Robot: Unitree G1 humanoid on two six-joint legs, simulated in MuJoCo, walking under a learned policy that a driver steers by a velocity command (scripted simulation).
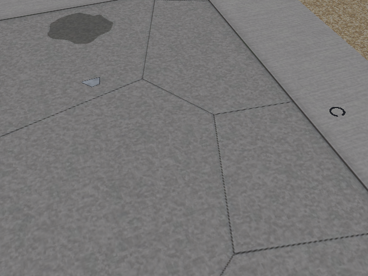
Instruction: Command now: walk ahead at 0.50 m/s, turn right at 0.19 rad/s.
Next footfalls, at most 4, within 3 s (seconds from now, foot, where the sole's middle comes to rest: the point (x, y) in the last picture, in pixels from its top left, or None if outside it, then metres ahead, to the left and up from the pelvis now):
0.20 right None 0.27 -0.15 -0.78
0.76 left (149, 255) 0.56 0.10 -0.78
1.22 right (175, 180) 0.88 -0.01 -0.78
1.72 left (88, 171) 0.94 0.36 -0.78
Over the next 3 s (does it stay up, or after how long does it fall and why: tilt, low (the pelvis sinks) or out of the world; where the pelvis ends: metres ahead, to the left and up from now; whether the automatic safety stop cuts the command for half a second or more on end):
stays up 1.53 0.41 0.00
